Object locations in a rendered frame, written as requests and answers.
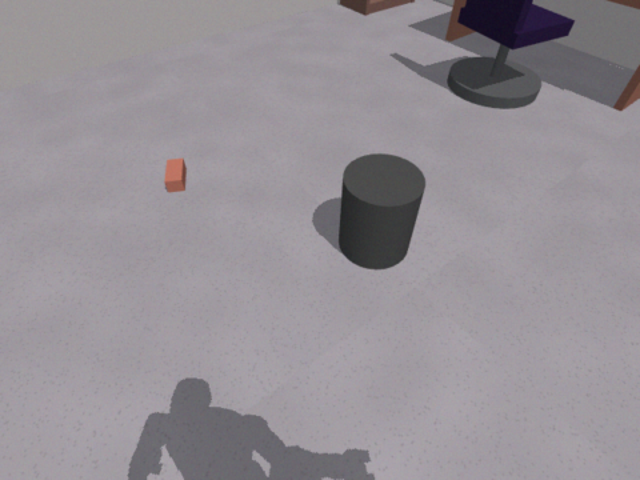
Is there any bookshelf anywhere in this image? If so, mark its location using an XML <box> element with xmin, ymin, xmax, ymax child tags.
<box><xmin>340</xmin><ymin>0</ymin><xmax>415</xmax><ymax>16</ymax></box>

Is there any office chair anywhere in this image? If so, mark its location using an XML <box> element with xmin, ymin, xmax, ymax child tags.
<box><xmin>447</xmin><ymin>0</ymin><xmax>575</xmax><ymax>109</ymax></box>

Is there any desk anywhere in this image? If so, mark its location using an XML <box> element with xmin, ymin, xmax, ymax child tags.
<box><xmin>445</xmin><ymin>0</ymin><xmax>640</xmax><ymax>111</ymax></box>

